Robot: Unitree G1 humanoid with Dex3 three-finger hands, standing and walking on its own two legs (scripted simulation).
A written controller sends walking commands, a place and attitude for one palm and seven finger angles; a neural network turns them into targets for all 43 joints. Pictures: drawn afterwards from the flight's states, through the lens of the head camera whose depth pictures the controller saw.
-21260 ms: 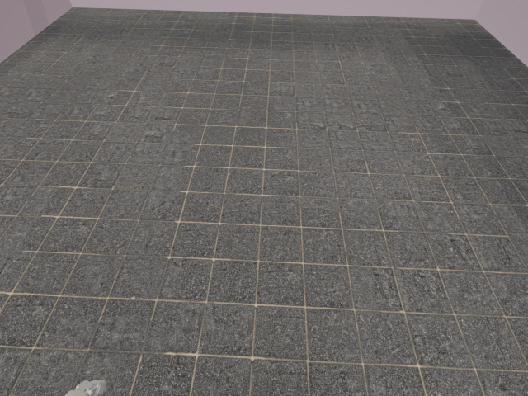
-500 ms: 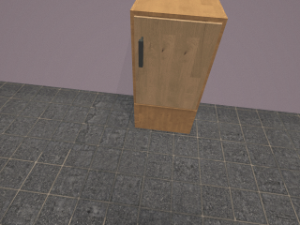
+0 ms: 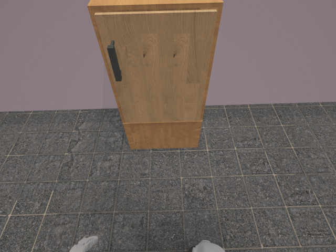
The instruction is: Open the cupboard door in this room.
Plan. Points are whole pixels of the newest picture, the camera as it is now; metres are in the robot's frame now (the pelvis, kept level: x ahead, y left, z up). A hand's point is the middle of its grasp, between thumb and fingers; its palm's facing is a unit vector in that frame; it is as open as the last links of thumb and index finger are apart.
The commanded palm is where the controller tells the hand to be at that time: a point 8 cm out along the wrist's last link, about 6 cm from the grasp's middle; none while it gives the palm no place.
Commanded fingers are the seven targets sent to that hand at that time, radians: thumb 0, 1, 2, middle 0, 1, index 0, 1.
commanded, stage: take the last steps up to it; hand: left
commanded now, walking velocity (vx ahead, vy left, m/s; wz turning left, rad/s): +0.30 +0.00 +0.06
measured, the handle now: (115, 61) +0.79 +0.22 +0.00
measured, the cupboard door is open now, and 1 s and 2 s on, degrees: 0 0 0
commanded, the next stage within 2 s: come to a stop and stand still in 0.52 s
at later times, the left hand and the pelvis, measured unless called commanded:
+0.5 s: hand out of the picture +0.10 +0.18 -0.17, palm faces +0.15 -0.98 -0.13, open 7.3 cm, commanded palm none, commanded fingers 0.00 0.90 0.90 -0.20 -0.30 -0.20 -0.30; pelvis +0.17 +0.02 +0.01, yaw +3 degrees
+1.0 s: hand (111, 193) +0.31 +0.19 -0.15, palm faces +0.06 -0.97 -0.25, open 7.3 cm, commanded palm none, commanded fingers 0.00 0.90 0.90 -0.20 -0.30 -0.20 -0.30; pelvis +0.24 +0.00 +0.02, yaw +3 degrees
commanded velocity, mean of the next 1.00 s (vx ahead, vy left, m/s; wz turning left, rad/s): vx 0.06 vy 0.03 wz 0.02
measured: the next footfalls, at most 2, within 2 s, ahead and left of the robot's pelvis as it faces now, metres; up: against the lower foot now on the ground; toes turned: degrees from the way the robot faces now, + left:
left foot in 0.46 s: +0.26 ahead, +0.13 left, +0.00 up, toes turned +12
right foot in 0.84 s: +0.34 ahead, -0.11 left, +0.00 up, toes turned -4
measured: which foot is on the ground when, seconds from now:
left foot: up 0.00-0.44, down 0.46-0.88, up 0.90-1.00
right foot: down 0.00-0.48, up 0.50-0.82, down 0.84-1.00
